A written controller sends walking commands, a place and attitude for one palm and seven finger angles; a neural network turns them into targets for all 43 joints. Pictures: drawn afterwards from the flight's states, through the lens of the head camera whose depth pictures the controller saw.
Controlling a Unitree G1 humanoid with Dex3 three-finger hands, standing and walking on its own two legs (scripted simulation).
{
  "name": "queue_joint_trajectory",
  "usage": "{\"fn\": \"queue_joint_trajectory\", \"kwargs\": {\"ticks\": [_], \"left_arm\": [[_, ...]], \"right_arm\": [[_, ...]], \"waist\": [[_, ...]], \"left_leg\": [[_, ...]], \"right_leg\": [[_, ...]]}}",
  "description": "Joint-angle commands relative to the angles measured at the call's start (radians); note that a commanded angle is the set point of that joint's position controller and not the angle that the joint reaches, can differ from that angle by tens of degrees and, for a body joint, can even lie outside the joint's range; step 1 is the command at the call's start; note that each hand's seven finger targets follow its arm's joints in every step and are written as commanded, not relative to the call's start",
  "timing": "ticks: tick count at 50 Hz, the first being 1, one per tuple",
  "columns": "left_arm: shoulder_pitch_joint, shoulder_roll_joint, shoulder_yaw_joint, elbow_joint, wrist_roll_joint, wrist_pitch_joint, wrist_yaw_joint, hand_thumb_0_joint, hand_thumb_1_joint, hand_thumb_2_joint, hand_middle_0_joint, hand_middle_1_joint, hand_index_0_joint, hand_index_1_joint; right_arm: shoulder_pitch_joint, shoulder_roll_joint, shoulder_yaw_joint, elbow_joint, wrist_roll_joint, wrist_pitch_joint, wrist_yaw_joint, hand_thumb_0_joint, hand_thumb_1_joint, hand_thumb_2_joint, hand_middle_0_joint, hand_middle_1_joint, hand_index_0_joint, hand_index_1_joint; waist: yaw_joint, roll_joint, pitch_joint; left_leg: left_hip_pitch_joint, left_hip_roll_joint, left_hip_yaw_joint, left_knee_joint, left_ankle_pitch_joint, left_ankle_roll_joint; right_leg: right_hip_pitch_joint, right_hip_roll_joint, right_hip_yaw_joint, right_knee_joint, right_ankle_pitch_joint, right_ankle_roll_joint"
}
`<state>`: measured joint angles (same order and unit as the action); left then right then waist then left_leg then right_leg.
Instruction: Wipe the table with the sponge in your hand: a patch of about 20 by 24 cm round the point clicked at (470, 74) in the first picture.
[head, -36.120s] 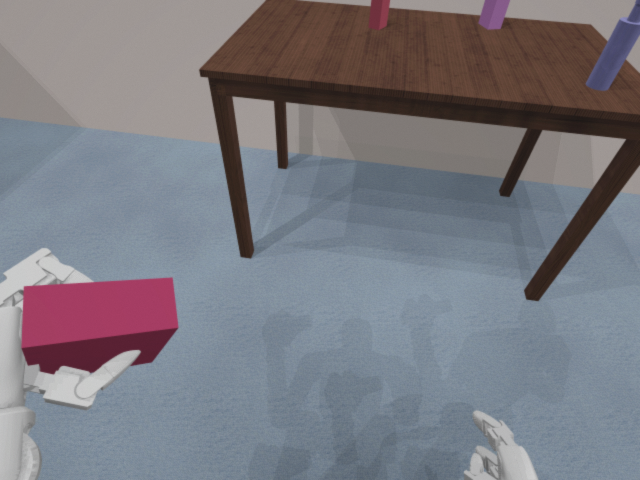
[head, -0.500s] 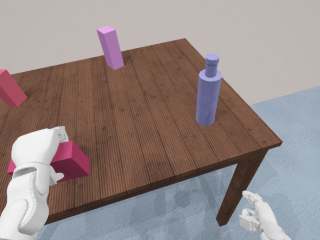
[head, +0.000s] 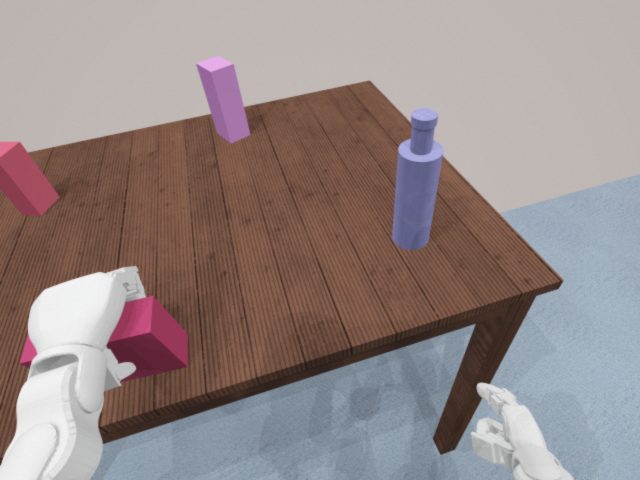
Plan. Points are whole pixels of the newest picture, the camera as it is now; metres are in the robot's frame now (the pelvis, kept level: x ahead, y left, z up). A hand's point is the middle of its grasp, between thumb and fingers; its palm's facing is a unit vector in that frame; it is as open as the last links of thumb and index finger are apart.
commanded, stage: lift the sponge slowly off the table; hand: left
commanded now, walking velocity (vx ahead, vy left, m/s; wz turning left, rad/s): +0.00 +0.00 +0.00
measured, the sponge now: (121, 352) +0.22 +0.30 +0.06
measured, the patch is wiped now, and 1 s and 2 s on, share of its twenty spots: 1.00 1.00 1.00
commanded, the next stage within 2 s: bring the sponge back beside the body in 1.94 s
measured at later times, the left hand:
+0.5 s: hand (103, 331) +0.22 +0.28 +0.12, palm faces +0.08 -0.09 -0.99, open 9.0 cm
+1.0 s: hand (90, 311) +0.22 +0.28 +0.16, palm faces +0.12 -0.06 -0.99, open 9.0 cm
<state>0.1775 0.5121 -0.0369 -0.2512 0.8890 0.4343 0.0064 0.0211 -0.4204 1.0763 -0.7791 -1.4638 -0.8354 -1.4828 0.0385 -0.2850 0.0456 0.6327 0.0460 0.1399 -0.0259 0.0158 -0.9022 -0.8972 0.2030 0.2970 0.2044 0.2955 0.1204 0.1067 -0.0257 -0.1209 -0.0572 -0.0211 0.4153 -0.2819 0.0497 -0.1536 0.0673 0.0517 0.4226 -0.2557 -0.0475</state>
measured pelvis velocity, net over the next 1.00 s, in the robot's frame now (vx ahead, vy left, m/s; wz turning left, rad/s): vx -0.02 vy -0.02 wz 0.01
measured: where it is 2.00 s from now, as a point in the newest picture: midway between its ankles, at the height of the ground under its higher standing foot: outside the picture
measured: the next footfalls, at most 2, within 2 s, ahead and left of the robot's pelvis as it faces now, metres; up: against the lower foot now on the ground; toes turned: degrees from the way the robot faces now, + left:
none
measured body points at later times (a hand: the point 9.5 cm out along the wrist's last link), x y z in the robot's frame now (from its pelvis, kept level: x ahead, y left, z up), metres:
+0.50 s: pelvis +0.00 -0.01 +0.00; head -0.01 -0.05 +0.45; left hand +0.21 +0.28 +0.18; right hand +0.25 -0.20 -0.08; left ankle -0.04 +0.09 -0.74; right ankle -0.02 -0.10 -0.74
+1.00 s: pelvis -0.02 -0.02 +0.00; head -0.03 -0.06 +0.45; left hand +0.21 +0.28 +0.21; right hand +0.24 -0.21 -0.08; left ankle -0.04 +0.09 -0.74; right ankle -0.02 -0.10 -0.74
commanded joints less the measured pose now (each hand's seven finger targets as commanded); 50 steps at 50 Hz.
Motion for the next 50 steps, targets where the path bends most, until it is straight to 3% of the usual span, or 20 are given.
{"fn": "queue_joint_trajectory", "kwargs": {"ticks": [1,5,12,14,17,19,20,21,23,24,30,33,34,37,40,42,45,47,49,50], "left_arm": [[-0.110,0.201,0.132,-0.118,-0.007,0.013,0.009,0.000,0.100,1.300,-1.200,-1.600,-1.200,-1.600],[-0.205,0.205,0.111,-0.210,0.009,0.023,0.003,0.000,0.100,1.300,-1.200,-1.600,-1.200,-1.600],[-0.183,0.200,0.107,-0.205,0.005,0.022,-0.009,0.000,0.100,1.300,-1.200,-1.600,-1.200,-1.600],[-0.188,0.246,0.148,-0.241,0.013,0.025,-0.010,0.000,0.100,1.300,-1.200,-1.600,-1.200,-1.600],[-0.212,0.218,0.117,-0.232,0.010,0.021,-0.010,0.000,0.100,1.300,-1.200,-1.600,-1.200,-1.600],[-0.226,0.274,0.167,-0.288,0.020,0.025,-0.009,0.000,0.100,1.300,-1.200,-1.600,-1.200,-1.600],[-0.265,0.271,0.157,-0.301,0.024,0.023,-0.006,0.000,0.100,1.300,-1.200,-1.600,-1.200,-1.600],[-0.227,0.250,0.146,-0.232,0.019,0.028,-0.007,0.000,0.100,1.300,-1.200,-1.600,-1.200,-1.600],[-0.261,0.268,0.148,-0.236,0.019,0.031,-0.016,0.000,0.100,1.300,-1.200,-1.600,-1.200,-1.600],[-0.283,0.303,0.178,-0.268,0.022,0.037,-0.017,0.000,0.100,1.300,-1.200,-1.600,-1.200,-1.600],[-0.287,0.279,0.153,-0.294,0.002,0.044,-0.044,0.000,0.100,1.300,-1.200,-1.600,-1.200,-1.600],[-0.216,0.290,0.169,-0.269,-0.015,0.044,-0.063,0.000,0.100,1.300,-1.200,-1.600,-1.200,-1.600],[-0.233,0.319,0.196,-0.291,-0.011,0.050,-0.066,0.000,0.100,1.300,-1.200,-1.600,-1.200,-1.600],[-0.294,0.284,0.145,-0.242,-0.004,0.055,-0.074,0.000,0.100,1.300,-1.200,-1.600,-1.200,-1.600],[-0.402,0.348,0.186,-0.255,0.007,0.048,-0.071,0.000,0.100,1.300,-1.200,-1.600,-1.200,-1.600],[-0.372,0.316,0.159,-0.196,0.002,0.044,-0.078,0.000,0.100,1.300,-1.200,-1.600,-1.200,-1.600],[-0.447,0.356,0.185,-0.256,0.003,0.031,-0.076,0.000,0.100,1.300,-1.200,-1.600,-1.200,-1.600],[-0.376,0.332,0.178,-0.218,-0.010,0.027,-0.082,0.000,0.100,1.300,-1.200,-1.600,-1.200,-1.600],[-0.361,0.376,0.222,-0.258,-0.014,0.033,-0.087,0.000,0.100,1.300,-1.200,-1.600,-1.200,-1.600],[-0.400,0.349,0.190,-0.246,-0.013,0.039,-0.088,0.000,0.100,1.300,-1.200,-1.600,-1.200,-1.600]], "right_arm": [[-0.215,-0.101,-0.035,-0.173,-0.001,-0.056,-0.016,0.000,-0.900,-0.900,0.200,0.300,0.200,0.300],[-0.229,-0.103,-0.036,-0.185,-0.003,-0.055,-0.016,0.000,-0.900,-0.900,0.200,0.300,0.200,0.300],[-0.232,-0.098,-0.032,-0.179,-0.007,-0.055,-0.018,0.000,-0.900,-0.900,0.200,0.300,0.200,0.300],[-0.262,-0.102,-0.029,-0.185,-0.004,-0.055,-0.015,0.000,-0.900,-0.900,0.200,0.300,0.200,0.300],[-0.238,-0.095,-0.027,-0.177,-0.008,-0.050,-0.015,0.000,-0.900,-0.900,0.200,0.300,0.200,0.300],[-0.275,-0.100,-0.027,-0.187,-0.009,-0.053,-0.014,0.000,-0.900,-0.900,0.200,0.300,0.200,0.300],[-0.251,-0.093,-0.027,-0.186,-0.013,-0.052,-0.014,0.000,-0.900,-0.900,0.200,0.300,0.200,0.300],[-0.244,-0.090,-0.025,-0.174,-0.011,-0.051,-0.016,0.000,-0.900,-0.900,0.200,0.300,0.200,0.300],[-0.247,-0.099,-0.025,-0.171,-0.009,-0.043,-0.017,0.000,-0.900,-0.900,0.200,0.300,0.200,0.300],[-0.281,-0.101,-0.022,-0.179,-0.006,-0.047,-0.016,0.000,-0.900,-0.900,0.200,0.300,0.200,0.300],[-0.275,-0.092,-0.021,-0.183,-0.009,-0.048,-0.014,0.000,-0.900,-0.900,0.200,0.300,0.200,0.300],[-0.267,-0.097,-0.021,-0.179,-0.008,-0.043,-0.013,0.000,-0.900,-0.900,0.200,0.300,0.200,0.300],[-0.300,-0.100,-0.018,-0.188,-0.004,-0.047,-0.013,0.000,-0.900,-0.900,0.200,0.300,0.200,0.300],[-0.274,-0.097,-0.015,-0.175,-0.005,-0.040,-0.019,0.000,-0.900,-0.900,0.200,0.300,0.200,0.300],[-0.276,-0.100,-0.016,-0.181,-0.007,-0.053,-0.027,0.000,-0.900,-0.900,0.200,0.300,0.200,0.300],[-0.269,-0.098,-0.015,-0.169,-0.005,-0.047,-0.030,0.000,-0.900,-0.900,0.200,0.300,0.200,0.300],[-0.279,-0.095,-0.017,-0.180,-0.007,-0.060,-0.030,0.000,-0.900,-0.900,0.200,0.300,0.200,0.300],[-0.270,-0.094,-0.016,-0.172,-0.007,-0.055,-0.026,0.000,-0.900,-0.900,0.200,0.300,0.200,0.300],[-0.302,-0.097,-0.017,-0.187,-0.001,-0.060,-0.021,0.000,-0.900,-0.900,0.200,0.300,0.200,0.300],[-0.288,-0.093,-0.013,-0.182,-0.005,-0.059,-0.020,0.000,-0.900,-0.900,0.200,0.300,0.200,0.300]], "waist": [[0.010,-0.099,-0.135],[0.009,-0.040,-0.174],[0.008,-0.063,-0.157],[0.016,-0.044,-0.174],[0.007,-0.053,-0.154],[0.021,-0.028,-0.188],[0.018,-0.028,-0.201],[0.012,-0.040,-0.146],[0.010,-0.038,-0.147],[0.013,-0.028,-0.167],[0.017,-0.016,-0.204],[0.020,-0.038,-0.166],[0.020,-0.039,-0.172],[0.005,-0.038,-0.118],[0.014,-0.043,-0.176],[0.007,-0.058,-0.137],[0.017,-0.026,-0.212],[0.021,-0.027,-0.182],[0.030,-0.010,-0.197],[0.024,-0.021,-0.198]], "left_leg": [[-0.020,0.015,-0.030,-0.030,0.356,-0.005],[-0.003,0.017,-0.035,-0.041,0.356,-0.005],[0.012,0.015,-0.037,-0.052,0.381,-0.005],[0.028,0.016,-0.043,-0.050,0.385,-0.005],[0.023,0.017,-0.038,-0.055,0.399,-0.008],[0.040,0.013,-0.046,-0.054,0.395,-0.003],[0.037,0.013,-0.039,-0.046,0.420,-0.004],[0.029,0.014,-0.035,-0.049,0.408,-0.005],[0.033,0.015,-0.038,-0.060,0.395,-0.006],[0.042,0.013,-0.045,-0.062,0.377,-0.004],[0.040,0.006,-0.036,-0.051,0.406,0.000],[0.031,0.010,-0.038,-0.058,0.405,-0.002],[0.038,0.010,-0.044,-0.056,0.379,0.001],[0.022,0.013,-0.036,-0.067,0.349,-0.003],[0.026,0.005,-0.036,-0.061,0.331,0.004],[0.028,0.006,-0.034,-0.071,0.326,0.000],[0.039,-0.002,-0.032,-0.060,0.326,0.005],[0.031,0.002,-0.039,-0.072,0.334,-0.002],[0.032,0.000,-0.046,-0.066,0.330,0.000],[0.018,-0.001,-0.034,-0.062,0.331,-0.001]], "right_leg": [[0.124,-0.021,0.047,-0.024,0.323,-0.032],[0.133,-0.020,0.039,-0.028,0.288,-0.036],[0.148,-0.017,0.039,-0.040,0.319,-0.036],[0.152,-0.005,0.073,-0.042,0.324,-0.044],[0.152,-0.015,0.043,-0.046,0.332,-0.039],[0.166,-0.003,0.080,-0.047,0.330,-0.047],[0.179,-0.016,0.057,-0.037,0.350,-0.043],[0.153,-0.015,0.052,-0.049,0.335,-0.042],[0.153,-0.015,0.053,-0.060,0.322,-0.041],[0.159,-0.003,0.086,-0.063,0.308,-0.049],[0.190,-0.020,0.062,-0.047,0.352,-0.040],[0.173,-0.021,0.053,-0.055,0.356,-0.033],[0.164,-0.008,0.089,-0.060,0.329,-0.040],[0.133,-0.021,0.054,-0.076,0.277,-0.033],[0.160,-0.023,0.067,-0.068,0.253,-0.037],[0.144,-0.022,0.057,-0.083,0.249,-0.034],[0.177,-0.025,0.073,-0.070,0.251,-0.036],[0.174,-0.022,0.062,-0.075,0.263,-0.037],[0.174,-0.013,0.102,-0.069,0.263,-0.045],[0.179,-0.028,0.072,-0.062,0.264,-0.036]]}}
